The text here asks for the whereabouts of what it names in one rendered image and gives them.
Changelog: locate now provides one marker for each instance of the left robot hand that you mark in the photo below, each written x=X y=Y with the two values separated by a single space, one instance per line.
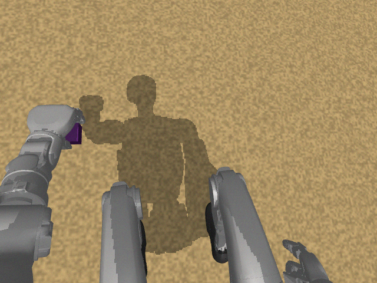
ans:
x=55 y=118

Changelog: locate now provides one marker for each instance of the small box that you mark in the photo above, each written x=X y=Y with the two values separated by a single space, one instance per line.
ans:
x=75 y=135

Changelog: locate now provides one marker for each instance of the left robot arm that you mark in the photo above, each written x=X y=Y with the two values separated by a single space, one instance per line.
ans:
x=25 y=220

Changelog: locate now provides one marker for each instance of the right robot hand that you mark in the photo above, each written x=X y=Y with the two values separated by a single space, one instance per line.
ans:
x=309 y=268

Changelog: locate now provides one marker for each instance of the right robot foot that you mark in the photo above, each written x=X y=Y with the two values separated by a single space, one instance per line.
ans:
x=218 y=255

